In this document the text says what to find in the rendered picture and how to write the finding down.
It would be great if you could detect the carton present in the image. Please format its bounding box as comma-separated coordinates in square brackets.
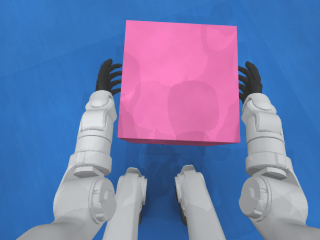
[117, 20, 241, 146]

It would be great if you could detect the robot right upper arm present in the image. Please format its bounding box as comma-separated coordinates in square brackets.
[238, 175, 320, 240]

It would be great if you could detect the robot right hand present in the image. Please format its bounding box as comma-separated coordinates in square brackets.
[238, 61, 263, 104]

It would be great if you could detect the robot left upper arm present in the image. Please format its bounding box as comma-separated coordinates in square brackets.
[16, 176, 117, 240]

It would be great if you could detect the right robot shin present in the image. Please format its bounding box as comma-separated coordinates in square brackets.
[179, 165, 206, 217]

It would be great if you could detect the robot right forearm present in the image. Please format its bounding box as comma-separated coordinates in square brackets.
[241, 93, 308, 217]

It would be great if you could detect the robot left forearm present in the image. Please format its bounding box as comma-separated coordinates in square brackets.
[53, 90, 117, 216]

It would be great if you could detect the robot left hand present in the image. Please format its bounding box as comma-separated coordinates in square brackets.
[95, 58, 123, 96]

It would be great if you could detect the left robot thigh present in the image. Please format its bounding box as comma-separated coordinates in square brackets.
[102, 173, 147, 240]

